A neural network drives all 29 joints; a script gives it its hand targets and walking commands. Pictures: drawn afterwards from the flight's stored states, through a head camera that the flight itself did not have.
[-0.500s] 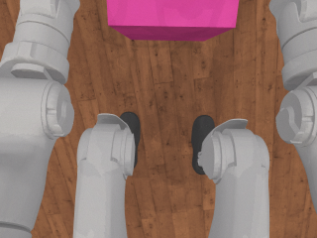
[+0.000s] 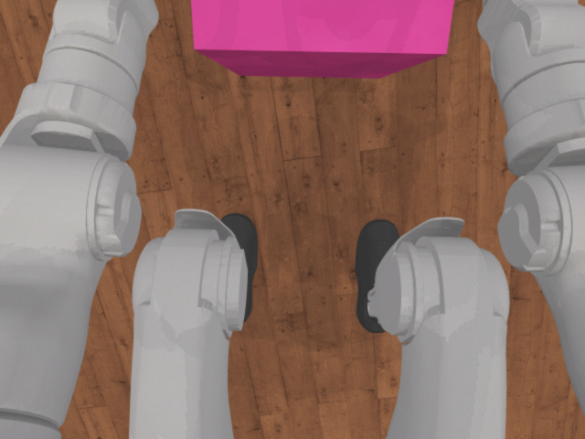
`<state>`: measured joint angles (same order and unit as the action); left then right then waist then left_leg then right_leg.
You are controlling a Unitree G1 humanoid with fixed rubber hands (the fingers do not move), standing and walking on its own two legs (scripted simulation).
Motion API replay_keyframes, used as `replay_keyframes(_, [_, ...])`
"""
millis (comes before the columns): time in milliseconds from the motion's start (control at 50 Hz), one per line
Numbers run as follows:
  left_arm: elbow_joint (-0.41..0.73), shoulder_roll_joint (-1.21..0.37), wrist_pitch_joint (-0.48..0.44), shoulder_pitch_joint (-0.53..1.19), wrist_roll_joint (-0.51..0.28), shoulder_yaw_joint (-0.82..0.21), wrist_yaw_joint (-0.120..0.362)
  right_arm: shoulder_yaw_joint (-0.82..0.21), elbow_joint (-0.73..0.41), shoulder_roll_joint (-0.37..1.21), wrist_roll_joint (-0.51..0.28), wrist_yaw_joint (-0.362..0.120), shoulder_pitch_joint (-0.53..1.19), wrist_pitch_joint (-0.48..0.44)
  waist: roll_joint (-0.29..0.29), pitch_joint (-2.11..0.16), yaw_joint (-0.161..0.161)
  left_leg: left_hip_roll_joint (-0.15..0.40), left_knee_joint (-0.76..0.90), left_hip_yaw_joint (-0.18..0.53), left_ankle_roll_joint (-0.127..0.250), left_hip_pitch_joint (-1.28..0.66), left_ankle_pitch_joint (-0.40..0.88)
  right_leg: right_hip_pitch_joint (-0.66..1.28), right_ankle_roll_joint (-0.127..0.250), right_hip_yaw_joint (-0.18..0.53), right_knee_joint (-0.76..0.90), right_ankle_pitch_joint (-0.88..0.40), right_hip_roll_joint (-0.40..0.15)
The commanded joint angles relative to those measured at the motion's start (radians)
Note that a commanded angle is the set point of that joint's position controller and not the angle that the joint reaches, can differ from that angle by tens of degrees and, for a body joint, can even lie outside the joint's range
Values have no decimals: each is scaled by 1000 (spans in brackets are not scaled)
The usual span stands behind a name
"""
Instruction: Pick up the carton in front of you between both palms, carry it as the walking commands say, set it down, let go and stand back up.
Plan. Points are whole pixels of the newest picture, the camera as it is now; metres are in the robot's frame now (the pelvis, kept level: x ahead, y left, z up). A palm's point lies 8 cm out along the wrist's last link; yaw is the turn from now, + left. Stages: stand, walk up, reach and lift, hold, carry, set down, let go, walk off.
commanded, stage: reach and lift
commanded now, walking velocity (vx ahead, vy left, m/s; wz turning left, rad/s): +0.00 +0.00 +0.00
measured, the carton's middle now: out of the picture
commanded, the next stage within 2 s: none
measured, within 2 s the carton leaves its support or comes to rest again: leaves its support in 0.52 s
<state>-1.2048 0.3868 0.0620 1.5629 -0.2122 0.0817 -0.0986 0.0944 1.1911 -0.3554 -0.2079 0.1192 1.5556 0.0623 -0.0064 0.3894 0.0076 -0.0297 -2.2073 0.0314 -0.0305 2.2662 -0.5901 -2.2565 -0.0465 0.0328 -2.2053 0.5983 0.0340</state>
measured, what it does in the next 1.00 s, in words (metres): rises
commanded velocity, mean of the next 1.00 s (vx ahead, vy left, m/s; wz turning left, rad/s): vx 0.00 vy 0.00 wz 0.00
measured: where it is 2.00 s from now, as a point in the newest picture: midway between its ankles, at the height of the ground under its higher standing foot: (305, 291)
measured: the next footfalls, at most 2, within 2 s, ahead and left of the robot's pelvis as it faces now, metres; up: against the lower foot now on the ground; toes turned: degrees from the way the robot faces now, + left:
none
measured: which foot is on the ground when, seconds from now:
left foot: down 0.00-1.00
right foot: down 0.00-1.00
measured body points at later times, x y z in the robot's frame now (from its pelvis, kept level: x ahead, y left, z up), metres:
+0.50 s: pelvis +0.00 +0.00 -0.01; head +0.38 +0.01 +0.23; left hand +0.57 +0.16 -0.18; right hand +0.58 -0.14 -0.17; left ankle +0.11 +0.12 -0.33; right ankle +0.11 -0.13 -0.33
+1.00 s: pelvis -0.02 +0.00 +0.10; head +0.26 +0.01 +0.46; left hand +0.51 +0.16 +0.04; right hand +0.52 -0.14 +0.04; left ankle +0.11 +0.13 -0.33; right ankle +0.11 -0.13 -0.33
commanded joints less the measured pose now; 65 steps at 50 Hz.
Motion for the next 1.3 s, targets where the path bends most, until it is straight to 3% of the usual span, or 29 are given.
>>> replay_keyframes(0, [98, 77, -15, 302, -4, -8, 3, -11, -98, -75, -8, -3, 298, -15, 7, -1186, 5, -8, 168, -58, -10, -594, 345, 562, 3, -72, 158, -323, 10])
replay_keyframes(60, [103, 6, -10, 351, -10, -39, 12, -39, -103, -1, -15, -10, 348, -11, 0, -1166, 9, -15, 177, -62, -8, -596, 315, 598, 9, -73, 163, -305, 22])
replay_keyframes(120, [96, -15, -3, 352, 53, 22, 11, 6, -103, 20, 42, -10, 359, -2, 1, -1142, 10, -24, 175, -69, -11, -612, 293, 625, 3, -74, 166, -295, 33])
replay_keyframes(180, [126, -560, 32, 524, 61, -91, 135, -85, -131, 575, 63, -135, 522, 33, -2, -1085, 10, -52, 171, -69, 5, -596, 274, 593, 18, -76, 159, -276, 67])
replay_keyframes(220, [148, -808, 71, 528, 101, -86, 224, -82, -160, 805, 97, -223, 529, 71, 1, -1022, 10, -68, 151, -88, 9, -563, 245, 549, 24, -91, 139, -251, 78])
replay_keyframes(280, [204, -944, 115, 493, 118, -73, 294, -67, -201, 930, 114, -291, 504, 113, -7, -985, 23, -74, 146, -103, 20, -505, 236, 512, 29, -103, 130, -240, 80])
replay_keyframes(340, [264, -1001, 141, 500, 90, -103, 324, -105, -263, 994, 92, -311, 511, 137, -14, -1048, 16, -74, 137, -97, 31, -524, 269, 510, 39, -105, 124, -269, 80])
replay_keyframes(420, [404, -1079, 158, 549, 18, -207, 323, -208, -396, 1070, 20, -309, 564, 153, -5, -1324, 16, -76, 122, -106, 31, -645, 402, 640, 42, -111, 107, -397, 86])
replay_keyframes(480, [592, -1129, 173, 592, -39, -297, 294, -291, -556, 1163, -35, -283, 588, 170, -2, -1763, 25, -87, 129, -119, 21, -847, 585, 836, 34, -125, 111, -573, 101])
replay_keyframes(520, [686, -1201, 190, 579, -47, -322, 278, -316, -665, 1212, -41, -274, 586, 187, 13, -2043, 27, -96, 137, -116, 18, -984, 717, 890, 27, -130, 126, -666, 113])
replay_keyframes(560, [758, -1252, 213, 556, -28, -341, 256, -338, -742, 1252, -34, -260, 567, 207, 21, -2202, 25, -108, 156, -117, 13, -1045, 751, 895, 18, -133, 151, -683, 125])
replay_keyframes(600, [746, -1275, 243, 497, 10, -337, 253, -344, -750, 1267, -3, -261, 531, 232, 18, -2169, 24, -113, 198, -120, 9, -1030, 708, 860, 14, -135, 198, -633, 132])
replay_keyframes(660, [630, -1324, 276, 390, 65, -288, 264, -294, -626, 1298, 57, -272, 432, 260, 25, -1871, 14, -123, 282, -131, -2, -889, 566, 739, 4, -138, 274, -507, 137])
replay_keyframes(740, [439, -1343, 287, 303, 192, -130, 289, -109, -442, 1305, 205, -285, 332, 275, 21, -1437, -11, -130, 405, -124, -2, -633, 269, 584, 20, -129, 397, -255, 130])
replay_keyframes(840, [338, -1317, 298, 294, 308, 31, 306, 46, -351, 1273, 326, -302, 313, 288, 29, -1325, -12, -135, 519, -120, 15, -600, 126, 561, 43, -126, 506, -122, 134])
replay_keyframes(940, [359, -1342, 311, 302, 337, 52, 317, 44, -377, 1310, 335, -319, 336, 302, 15, -1447, 3, -135, 594, -126, 19, -687, 114, 661, 37, -123, 580, -117, 135])
replay_keyframes(1100, [509, -1447, 356, 255, 257, -103, 338, -120, -522, 1422, 255, -342, 287, 350, -1, -1724, 8, -137, 667, -126, 10, -920, 256, 879, 20, -127, 660, -248, 140])
replay_keyframes(1280, [570, -1525, 361, 39, 217, -227, 338, -233, -576, 1494, 216, -346, 63, 354, 8, -1631, 3, -142, 789, -97, 0, -1061, 356, 1021, 15, -99, 778, -352, 146])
